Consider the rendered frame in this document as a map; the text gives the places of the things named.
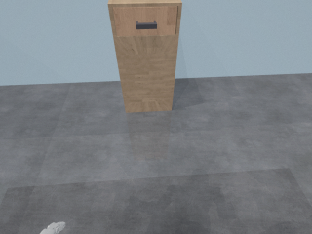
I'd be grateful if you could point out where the drawer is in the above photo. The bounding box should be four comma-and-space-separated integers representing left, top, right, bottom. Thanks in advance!
113, 6, 177, 36

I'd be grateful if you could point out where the left robot hand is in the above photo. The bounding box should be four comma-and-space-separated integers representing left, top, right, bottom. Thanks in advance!
40, 221, 66, 234

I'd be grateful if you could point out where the cabinet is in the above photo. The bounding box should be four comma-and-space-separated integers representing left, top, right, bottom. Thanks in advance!
107, 0, 182, 113

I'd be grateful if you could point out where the handle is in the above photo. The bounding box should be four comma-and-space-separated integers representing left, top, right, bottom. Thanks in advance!
136, 21, 157, 29

